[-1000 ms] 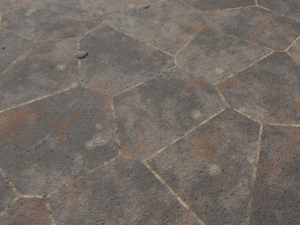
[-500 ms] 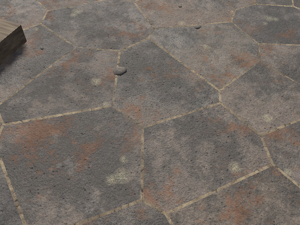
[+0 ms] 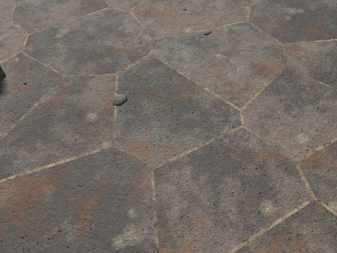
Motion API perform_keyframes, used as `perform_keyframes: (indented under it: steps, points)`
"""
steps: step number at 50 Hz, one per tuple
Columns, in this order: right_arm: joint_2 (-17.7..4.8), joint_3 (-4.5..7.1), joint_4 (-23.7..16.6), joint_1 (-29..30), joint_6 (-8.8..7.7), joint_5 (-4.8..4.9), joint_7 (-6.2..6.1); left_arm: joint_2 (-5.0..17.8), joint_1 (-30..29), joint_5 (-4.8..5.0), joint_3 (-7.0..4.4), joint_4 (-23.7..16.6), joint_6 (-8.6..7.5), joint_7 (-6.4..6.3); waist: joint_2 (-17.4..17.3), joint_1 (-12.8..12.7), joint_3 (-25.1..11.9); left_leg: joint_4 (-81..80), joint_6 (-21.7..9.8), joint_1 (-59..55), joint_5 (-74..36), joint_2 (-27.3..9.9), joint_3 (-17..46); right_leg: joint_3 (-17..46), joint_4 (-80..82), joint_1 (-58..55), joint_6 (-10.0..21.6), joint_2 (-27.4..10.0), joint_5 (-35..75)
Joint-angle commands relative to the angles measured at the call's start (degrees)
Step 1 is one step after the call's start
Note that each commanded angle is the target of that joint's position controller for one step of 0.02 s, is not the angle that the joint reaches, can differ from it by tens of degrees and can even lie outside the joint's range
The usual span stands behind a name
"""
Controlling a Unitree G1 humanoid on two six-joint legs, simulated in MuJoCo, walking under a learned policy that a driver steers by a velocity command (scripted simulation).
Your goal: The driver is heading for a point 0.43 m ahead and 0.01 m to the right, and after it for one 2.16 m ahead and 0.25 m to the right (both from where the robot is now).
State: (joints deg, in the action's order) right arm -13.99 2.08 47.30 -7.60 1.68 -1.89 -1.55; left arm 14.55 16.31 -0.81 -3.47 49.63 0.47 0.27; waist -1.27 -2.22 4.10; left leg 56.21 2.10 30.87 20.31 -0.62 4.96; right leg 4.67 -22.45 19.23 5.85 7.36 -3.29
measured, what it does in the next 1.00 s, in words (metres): walks ahead: left foot, then right foot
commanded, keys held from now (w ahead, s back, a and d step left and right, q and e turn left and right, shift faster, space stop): e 0.24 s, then w+e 0.12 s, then w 0.20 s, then w+q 0.44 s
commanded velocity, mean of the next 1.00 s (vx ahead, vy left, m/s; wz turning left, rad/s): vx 0.28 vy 0.00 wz -0.17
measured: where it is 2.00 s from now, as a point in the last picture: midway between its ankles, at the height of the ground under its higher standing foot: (194, 177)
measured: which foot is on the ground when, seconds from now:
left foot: up 0.00-0.22, down 0.24-0.74, up 0.76-1.00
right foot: down 0.00-0.22, up 0.24-0.72, down 0.74-1.00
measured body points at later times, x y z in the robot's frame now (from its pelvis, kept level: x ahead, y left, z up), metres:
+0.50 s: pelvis +0.04 +0.04 +0.01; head +0.06 +0.07 +0.46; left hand +0.22 +0.28 -0.12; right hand +0.02 -0.24 -0.09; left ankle +0.03 +0.14 -0.74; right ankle +0.00 -0.11 -0.66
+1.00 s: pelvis +0.21 -0.06 +0.01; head +0.22 -0.08 +0.46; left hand +0.28 +0.19 -0.12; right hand +0.24 -0.33 -0.13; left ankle +0.28 +0.07 -0.66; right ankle +0.13 -0.13 -0.74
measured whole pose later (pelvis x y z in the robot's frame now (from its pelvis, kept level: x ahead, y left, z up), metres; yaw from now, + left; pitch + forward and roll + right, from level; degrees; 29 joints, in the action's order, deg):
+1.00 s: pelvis +0.21 -0.06 +0.01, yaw -8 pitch +1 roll -1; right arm -15.4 4.1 50.2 -15.1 -0.8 -1.7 2.8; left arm 12.4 20.2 -1.3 -2.0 51.4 -5.1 -0.5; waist -3.0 -0.3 0.7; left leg 61.2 -3.1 36.5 9.9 -3.7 0.6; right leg -9.1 -14.0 1.1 2.8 1.8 -14.1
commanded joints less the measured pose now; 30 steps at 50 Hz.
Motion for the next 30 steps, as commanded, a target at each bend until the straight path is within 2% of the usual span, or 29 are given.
perform_keyframes:
  steps: [1,4,7,9,10,11,12,13,14,15,16,17,18,21,26,28,30]
  points:
    - [-5.16,1.26,-2.54,-2.7,0.4,0.34,-0.47,9.44,0.27,-0.15,-2.61,-4.22,0.42,-0.45,8.38,0.9,-6.23,-2.84,0.46,-1.77,-0.52,1.31,-1.39,20.13,10.42,-3.12,6.14,-14.17,-17.05]
    - [-4.95,0.95,-3.44,-1.2,-0.1,0.95,-0.85,9.66,0.77,-0.45,-3.08,-4.57,1.04,-0.53,8.52,-0.04,-5.95,-7.62,-0.12,-3.0,1.12,2.41,-0.89,22.97,9.48,-4.81,5.79,-14.13,-17.4]
    - [-4.93,0.6,-3.97,-2.09,-0.95,1.79,-1.24,9.69,-0.19,-0.76,-3.36,-5.14,1.61,-0.3,9.28,0.08,-6.13,-14.17,-1.49,-7.6,3.46,4.28,-0.77,25.54,8.28,-4.97,5.38,-13.76,-13.33]
    - [-5.07,0.49,-3.7,-5.47,-1.62,2.39,-1.6,9.6,-1.7,-0.64,-3.47,-5.59,2.03,0.01,9.87,1.58,-6.34,-22.22,-2.95,-13.56,3.66,5.6,-0.89,27.18,7.42,-3.81,4.11,-13.08,-10.0]
    - [-5.2,0.53,-3.19,-8.31,-2.0,2.42,-1.87,9.51,-2.97,-0.2,-3.48,-5.92,2.21,0.06,9.48,3.36,-6.31,-29.66,-3.73,-18.52,0.45,5.79,-1.18,26.87,6.6,-1.85,2.38,-11.75,-11.29]
    - [-6.61,0.92,-2.79,-10.51,-2.4,2.06,-2.3,8.71,-3.58,0.43,-3.27,-6.4,2.17,-0.04,7.87,4.45,-5.99,-38.25,-4.63,-24.4,-2.82,3.53,0.27,25.1,4.92,1.95,-0.6,-8.98,-16.91]
    - [-11.37,1.92,-3.98,-8.66,-2.47,1.32,-2.81,5.3,-0.43,1.07,-2.5,-6.67,2.06,-0.24,-2.0,1.76,-6.67,-45.31,-7.23,-27.95,3.85,-7.91,12.03,17.96,-5.52,6.51,-4.08,-3.23,-26.25]
    - [-15.49,2.57,-6.71,-3.5,-2.24,0.35,-2.52,5.45,-0.53,1.24,-2.79,-7.45,1.63,-0.66,-11.49,1.6,-5.45,-49.42,-12.67,-25.99,8.94,-20.72,27.24,3.71,-20.6,15.87,-5.42,5.41,-29.03]
    - [-13.5,2.5,-6.26,-2.9,-2.15,-0.72,-1.97,10.37,-2.96,-1.24,-3.62,-7.28,1.33,-0.61,-5.78,1.46,-2.94,-48.28,-14.94,-20.11,7.76,-21.02,24.08,3.33,-29.39,15.7,-5.62,-1.2,-24.68]
    - [-9.59,1.51,-6.63,-1.6,-2.41,-0.32,-1.6,10.21,-2.5,-1.49,-3.79,-6.71,1.24,0.05,-4.34,0.26,-2.55,-47.67,-13.53,-19.02,8.21,-17.15,19.72,3.47,-33.02,14.45,-5.27,-2.04,-20.58]
    - [-8.07,1.12,-6.7,-0.7,-2.68,0.1,-1.29,9.22,-1.08,-1.63,-3.58,-5.88,1.44,0.68,-4.76,-0.47,-1.72,-47.79,-11.6,-20.02,7.47,-13.62,14.86,2.92,-36.33,15.39,-5.52,-2.31,-17.35]
    - [-8.22,1.11,-6.96,-0.88,-2.93,0.43,-1.3,8.8,-0.07,-1.74,-3.47,-5.36,1.68,1.29,-6.55,-0.48,-2.23,-47.9,-10.63,-22.61,6.83,-11.74,11.96,1.81,-39.48,17.02,-5.9,-2.75,-15.75]
    - [-8.01,1.03,-7.0,-2.32,-3.24,0.52,-1.26,8.55,-0.12,-1.64,-3.27,-5.09,1.73,1.88,-6.77,0.54,-2.02,-48.06,-10.77,-24.79,5.31,-11.1,9.98,0.83,-41.36,19.09,-6.35,-3.55,-15.05]
    - [-8.48,1.5,-4.0,-10.57,-4.69,0.5,-0.2,6.71,-4.92,-1.56,-2.37,-6.45,1.2,2.74,-4.77,4.19,-0.94,-48.31,-11.63,-31.09,1.14,-11.52,8.9,1.89,-38.7,23.21,-7.24,-4.24,-12.63]
    - [-9.1,2.14,-0.66,-15.39,-6.27,0.66,0.73,6.0,-8.87,-1.48,-1.74,-6.7,0.39,2.82,-6.0,5.84,0.23,-49.39,-12.26,-34.61,-2.27,-12.39,6.61,1.77,-28.72,22.95,-7.57,-4.91,-10.65]
    - [-9.03,2.23,0.26,-15.9,-6.58,0.77,1.0,5.19,-11.29,-1.5,-1.18,-7.3,-0.07,2.93,-6.1,6.11,0.52,-49.28,-12.44,-33.5,-3.83,-12.46,4.91,-0.56,-23.65,20.63,-7.43,-6.13,-10.01]
    - [-8.34,2.05,1.73,-17.46,-6.66,0.89,1.43,3.77,-15.15,-1.65,-0.26,-8.66,-0.71,3.07,-6.88,6.74,0.99,-48.46,-13.1,-30.48,-7.03,-12.0,4.13,-5.49,-17.53,16.16,-7.0,-7.98,-10.46]
Velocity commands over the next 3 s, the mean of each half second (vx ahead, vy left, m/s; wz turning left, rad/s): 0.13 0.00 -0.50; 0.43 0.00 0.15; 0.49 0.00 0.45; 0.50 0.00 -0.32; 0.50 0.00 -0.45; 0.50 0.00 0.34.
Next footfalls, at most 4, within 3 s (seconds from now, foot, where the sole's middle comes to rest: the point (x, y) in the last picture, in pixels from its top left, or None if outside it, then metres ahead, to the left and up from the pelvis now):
0.24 left None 0.07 0.13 -0.77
0.74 right None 0.16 -0.14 -0.77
1.24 left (189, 239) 0.50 0.01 -0.77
1.82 right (215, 167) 0.82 -0.11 -0.77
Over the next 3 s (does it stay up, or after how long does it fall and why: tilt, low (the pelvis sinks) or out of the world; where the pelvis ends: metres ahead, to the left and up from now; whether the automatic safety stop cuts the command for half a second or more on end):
stays up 1.27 -0.18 0.01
